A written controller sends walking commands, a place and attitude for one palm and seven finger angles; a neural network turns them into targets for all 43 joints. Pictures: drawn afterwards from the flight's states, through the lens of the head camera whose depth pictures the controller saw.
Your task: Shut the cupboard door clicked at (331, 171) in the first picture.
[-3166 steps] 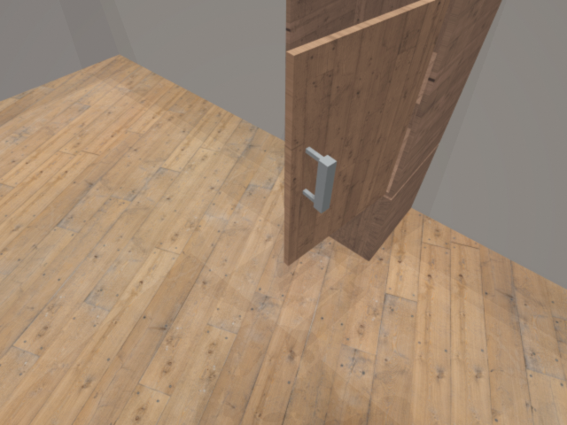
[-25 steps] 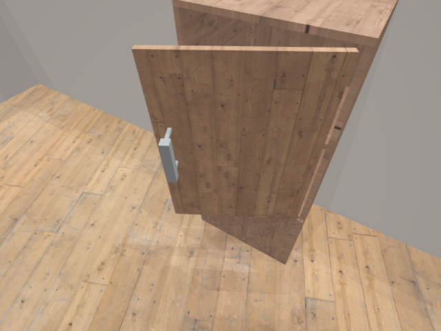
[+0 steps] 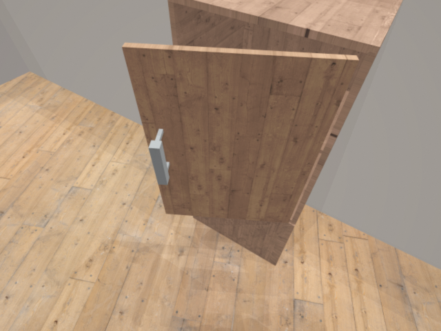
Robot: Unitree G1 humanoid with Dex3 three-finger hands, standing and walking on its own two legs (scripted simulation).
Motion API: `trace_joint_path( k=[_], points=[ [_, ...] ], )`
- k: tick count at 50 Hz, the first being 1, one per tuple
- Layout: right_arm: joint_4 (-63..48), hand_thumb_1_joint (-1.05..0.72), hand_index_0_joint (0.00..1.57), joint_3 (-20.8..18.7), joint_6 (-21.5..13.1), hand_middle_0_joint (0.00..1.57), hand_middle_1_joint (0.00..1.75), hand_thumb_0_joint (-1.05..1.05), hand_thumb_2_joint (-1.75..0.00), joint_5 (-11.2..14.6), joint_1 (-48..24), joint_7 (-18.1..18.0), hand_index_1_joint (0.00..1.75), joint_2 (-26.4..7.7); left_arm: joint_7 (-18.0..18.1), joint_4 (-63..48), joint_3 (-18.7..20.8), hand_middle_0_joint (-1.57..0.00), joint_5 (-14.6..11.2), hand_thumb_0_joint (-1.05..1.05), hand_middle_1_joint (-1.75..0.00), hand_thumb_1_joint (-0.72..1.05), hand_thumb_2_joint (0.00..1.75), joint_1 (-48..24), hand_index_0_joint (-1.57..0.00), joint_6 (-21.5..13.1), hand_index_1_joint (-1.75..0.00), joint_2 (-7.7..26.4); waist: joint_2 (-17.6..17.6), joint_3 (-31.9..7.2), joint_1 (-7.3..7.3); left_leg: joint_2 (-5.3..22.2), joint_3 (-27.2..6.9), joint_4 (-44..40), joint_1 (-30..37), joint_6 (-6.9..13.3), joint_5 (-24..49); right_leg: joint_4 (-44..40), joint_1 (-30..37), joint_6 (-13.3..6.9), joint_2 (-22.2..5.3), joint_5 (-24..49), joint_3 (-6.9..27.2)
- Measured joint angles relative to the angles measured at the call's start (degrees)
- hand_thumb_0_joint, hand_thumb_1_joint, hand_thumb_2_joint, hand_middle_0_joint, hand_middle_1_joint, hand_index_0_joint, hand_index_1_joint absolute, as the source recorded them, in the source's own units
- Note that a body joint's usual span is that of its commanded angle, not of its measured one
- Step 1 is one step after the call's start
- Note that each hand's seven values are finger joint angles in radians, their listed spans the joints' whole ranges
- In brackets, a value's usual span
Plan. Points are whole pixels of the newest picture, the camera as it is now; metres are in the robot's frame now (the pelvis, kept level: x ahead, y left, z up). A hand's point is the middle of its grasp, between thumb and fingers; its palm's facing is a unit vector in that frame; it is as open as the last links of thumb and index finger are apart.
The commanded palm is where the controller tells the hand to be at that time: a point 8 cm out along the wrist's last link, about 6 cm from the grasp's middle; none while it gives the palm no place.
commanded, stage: look again from close up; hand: left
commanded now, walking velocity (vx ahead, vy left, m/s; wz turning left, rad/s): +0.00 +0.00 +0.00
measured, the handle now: (161, 157) +0.50 +0.18 -0.02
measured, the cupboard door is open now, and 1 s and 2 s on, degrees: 28 28 28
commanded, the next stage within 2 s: raise the hand and make a fist in 0.12 s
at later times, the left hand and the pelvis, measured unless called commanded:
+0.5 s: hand (122, 301) +0.18 +0.19 -0.04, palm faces +0.06 -1.00 -0.06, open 6.8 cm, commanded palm +0.12 +0.25 -0.06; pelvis -0.02 -0.02 -0.07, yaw +2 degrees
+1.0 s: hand (112, 311) +0.16 +0.20 -0.05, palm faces -0.01 -1.00 -0.01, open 4.4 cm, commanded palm +0.13 +0.25 -0.04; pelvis -0.04 +0.00 -0.10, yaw +1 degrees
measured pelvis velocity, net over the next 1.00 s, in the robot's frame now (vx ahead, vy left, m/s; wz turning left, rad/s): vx -0.04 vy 0.00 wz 0.03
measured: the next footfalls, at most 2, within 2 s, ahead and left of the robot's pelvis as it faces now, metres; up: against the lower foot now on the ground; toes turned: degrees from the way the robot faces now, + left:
none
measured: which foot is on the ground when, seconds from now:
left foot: down 0.00-1.00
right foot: down 0.00-1.00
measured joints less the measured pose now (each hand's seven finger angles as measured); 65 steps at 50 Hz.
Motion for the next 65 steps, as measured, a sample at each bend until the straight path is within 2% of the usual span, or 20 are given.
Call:
trace_joint_path(
  k=[12,13,14,15,17,19,21,24,26,28,30,33,36,39,44,49,57,65],
  points=[
    [-0.3,-0.91,0.20,0.1,0.2,0.20,0.30,0.00,-0.90,0.0,-1.6,-0.1,0.30,-0.5,0.7,-0.9,0.4,-0.20,0.1,0.00,-0.30,0.91,0.90,-1.4,-0.20,-0.4,-0.30,0.5,0.5,-0.6,-0.01,0.5,-0.4,0.3,0.8,-0.5,-1.1,-1.3,1.7,-0.3,0.5,-0.5,-0.4],
    [-2.8,-0.91,0.20,-0.1,-1.0,0.20,0.30,0.00,-0.90,0.2,-0.7,-1.0,0.30,-0.4,-0.2,-9.8,5.0,-0.20,-0.9,0.01,-0.30,0.91,0.90,1.0,-0.20,2.1,-0.30,0.0,0.2,0.6,-0.30,0.5,-0.7,2.1,0.1,-0.6,-1.8,0.7,0.9,-0.3,0.5,-1.0,-0.7],
    [-5.7,-0.91,0.20,-0.1,-3.5,0.20,0.30,0.00,-0.90,1.3,0.8,-2.5,0.30,-0.2,0.2,-19.6,6.8,-0.20,-2.7,0.01,-0.30,0.91,0.90,3.9,-0.20,0.9,-0.30,0.3,-0.4,1.2,-0.35,0.2,-0.9,4.2,-1.0,-0.6,-2.6,5.4,-1.4,-0.3,0.0,-2.2,-1.6],
    [-8.5,-0.91,0.20,-0.3,-6.2,0.20,0.30,0.00,-0.90,2.1,2.4,-3.5,0.30,-0.1,0.8,-29.3,7.3,-0.21,-5.2,0.01,-0.30,0.91,0.90,7.0,-0.20,-0.5,-0.30,0.4,-0.8,1.2,-0.46,-0.2,-1.1,6.1,-2.0,-0.6,-3.5,10.6,-3.9,-0.5,-0.7,-3.4,-2.6],
    [-13.2,-0.91,0.20,-1.7,-10.8,0.20,0.30,0.01,-0.90,2.4,5.5,-3.3,0.30,-0.2,0.2,-42.9,8.3,-0.21,-8.3,0.02,-0.31,0.91,0.90,10.5,-0.21,-4.2,-0.31,-0.3,-0.5,-1.0,-1.08,-1.3,-2.1,9.6,-4.8,-0.7,-5.0,15.7,-6.9,-0.9,-1.9,-4.7,-3.9],
    [-16.8,-0.91,0.20,-2.6,-13.4,0.20,0.30,0.01,-0.90,2.2,6.6,-2.5,0.30,-0.3,-2.6,-48.5,10.0,-0.22,-11.0,0.01,-0.33,0.91,0.90,10.9,-0.22,-10.9,-0.32,-1.4,0.0,-4.7,-1.64,-1.8,-2.6,14.4,-10.5,-0.8,-6.8,16.1,-9.6,-1.0,-2.3,-9.6,-4.2],
    [-19.4,-0.91,0.20,-3.1,-14.6,0.20,0.30,0.01,-0.90,1.9,4.6,-1.5,0.30,-0.3,-7.7,-48.4,12.2,-0.24,-13.8,0.01,-0.35,0.91,0.90,9.4,-0.24,-19.2,-0.35,-2.7,1.1,-6.7,-1.79,-0.9,-2.8,20.1,-17.1,-0.7,-8.4,21.4,-16.3,-1.1,-1.6,-10.7,-4.2],
    [-23.1,-0.91,0.20,-3.3,-15.8,0.20,0.30,0.01,-0.90,1.4,2.0,-0.3,0.30,0.2,-18.3,-46.6,14.0,-0.28,-16.7,0.00,-0.39,0.91,0.90,8.4,-0.28,-30.5,-0.39,-2.4,0.1,-9.9,-1.14,-0.2,-2.7,28.5,-28.0,-1.7,-10.9,30.9,-27.7,-1.7,-1.0,-13.2,-3.6],
    [-25.9,-0.91,0.20,-3.4,-16.4,0.20,0.30,0.01,-0.90,1.5,0.6,-0.1,0.30,-0.1,-25.3,-45.5,14.7,-0.31,-18.6,0.00,-0.42,0.91,0.90,7.7,-0.31,-34.6,-0.42,-1.7,-0.2,-10.8,-0.26,0.5,-2.9,34.9,-34.7,-1.9,-12.9,37.2,-34.3,-2.3,-0.5,-15.8,-3.7],
    [-28.4,-0.91,0.20,-3.5,-16.3,0.20,0.30,0.01,-0.90,2.0,-0.5,-0.6,0.30,-0.7,-29.8,-45.4,15.4,-0.34,-20.5,0.00,-0.46,0.91,0.90,7.8,-0.34,-34.4,-0.46,-1.3,0.0,-11.2,0.69,1.0,-3.5,40.3,-39.7,-2.2,-14.6,42.4,-39.0,-2.6,0.0,-17.4,-4.1],
    [-30.1,-0.91,0.20,-3.4,-15.8,0.20,0.30,0.01,-0.90,2.5,-0.9,-1.5,0.30,-1.0,-31.4,-46.7,16.0,-0.38,-22.3,0.01,-0.50,0.90,0.90,8.6,-0.38,-32.1,-0.49,-1.3,0.4,-11.4,1.63,1.3,-4.2,44.3,-43.0,-2.3,-15.7,45.8,-41.7,-2.7,0.3,-18.7,-4.7],
    [-31.1,-0.91,0.20,-3.0,-15.3,0.20,0.30,0.01,-0.90,3.0,-0.6,-3.0,0.30,-1.1,-30.0,-50.7,16.1,-0.43,-23.1,0.01,-0.55,0.90,0.90,10.0,-0.43,-28.9,-0.55,-1.4,1.4,-11.0,2.87,1.5,-5.4,47.6,-45.1,-2.2,-16.7,48.0,-42.9,-2.7,0.6,-19.5,-5.8],
    [-30.8,-0.91,0.20,-1.9,-15.0,0.20,0.30,0.01,-0.90,3.0,0.2,-4.3,0.30,-0.5,-27.6,-55.5,14.6,-0.49,-22.1,0.02,-0.61,0.90,0.90,10.4,-0.48,-26.8,-0.61,-1.1,2.4,-10.6,3.42,1.6,-6.4,48.3,-45.4,-2.0,-16.7,47.7,-42.5,-2.7,0.8,-19.2,-6.8],
    [-30.2,-0.91,0.20,-0.5,-14.4,0.20,0.30,0.01,-0.90,3.0,1.2,-4.8,0.30,0.6,-26.2,-58.5,13.0,-0.54,-21.0,0.02,-0.67,0.90,0.90,9.6,-0.54,-24.7,-0.67,-0.3,3.0,-10.6,2.92,1.7,-6.9,47.4,-45.2,-1.6,-16.0,46.2,-41.9,-2.4,1.0,-18.1,-7.2],
    [-29.9,-0.90,0.20,0.5,-13.4,0.20,0.30,0.01,-0.90,3.1,3.5,-4.6,0.30,2.3,-24.4,-59.2,12.4,-0.63,-20.3,0.02,-0.77,0.90,0.90,8.4,-0.63,-20.5,-0.77,0.6,3.4,-10.8,0.98,1.9,-6.2,44.7,-44.0,-1.0,-14.8,42.9,-40.9,-1.8,1.2,-16.2,-6.5],
    [-30.1,-0.90,0.20,0.0,-12.9,0.21,0.30,0.01,-0.90,2.8,5.8,-3.9,0.30,2.3,-21.4,-60.0,12.8,-0.72,-19.9,0.02,-0.87,0.90,0.90,10.2,-0.72,-20.0,-0.87,0.4,3.2,-11.1,-0.35,1.8,-5.2,42.7,-42.6,-0.2,-14.2,40.6,-39.6,-0.9,1.1,-15.1,-5.5],
    [-30.8,-0.90,0.20,-0.5,-12.8,0.20,0.30,0.01,-0.90,2.2,6.0,-3.2,0.30,0.2,-18.7,-63.0,10.8,-0.87,-18.3,0.02,-1.03,0.90,0.90,12.7,-0.86,-22.1,-1.03,0.3,2.9,-10.8,-0.57,1.1,-4.8,42.7,-42.3,1.0,-14.4,39.8,-38.8,0.2,0.3,-14.9,-5.3],
    [-33.0,-0.90,0.20,0.5,-12.0,0.20,0.30,0.01,-0.90,2.1,3.9,-2.8,0.30,0.4,-17.2,-65.2,9.8,-1.01,-17.4,0.02,-1.19,0.90,0.90,12.3,-1.01,-20.4,-1.19,0.6,2.7,-10.5,-0.26,0.7,-5.1,42.2,-41.1,1.6,-14.3,38.4,-37.0,0.7,0.1,-14.5,-5.6]
  ],
)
